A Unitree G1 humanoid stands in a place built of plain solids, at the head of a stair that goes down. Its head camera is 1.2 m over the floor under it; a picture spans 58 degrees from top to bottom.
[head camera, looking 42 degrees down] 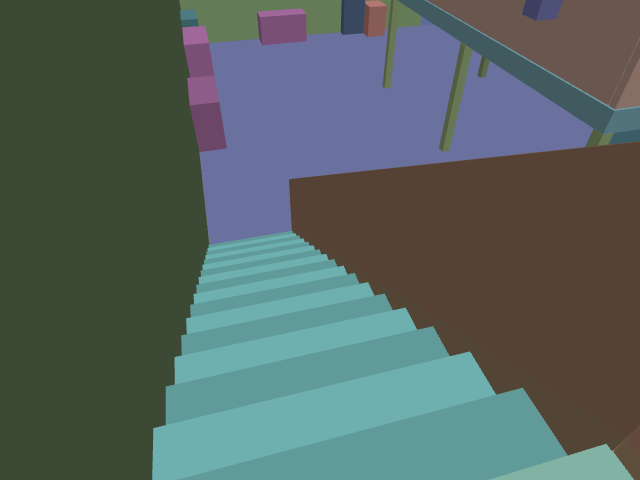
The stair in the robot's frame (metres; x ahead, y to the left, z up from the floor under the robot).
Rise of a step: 0.19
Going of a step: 0.28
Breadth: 1.30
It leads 15 degrees to the left of straight ahead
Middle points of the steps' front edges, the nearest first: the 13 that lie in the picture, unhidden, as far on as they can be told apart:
0.61 -0.08 -0.19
0.89 -0.01 -0.38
1.16 0.06 -0.57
1.43 0.13 -0.76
1.70 0.20 -0.95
1.98 0.27 -1.14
2.25 0.35 -1.33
2.52 0.42 -1.52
2.79 0.49 -1.71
3.06 0.56 -1.90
3.34 0.63 -2.08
3.61 0.70 -2.27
3.88 0.77 -2.46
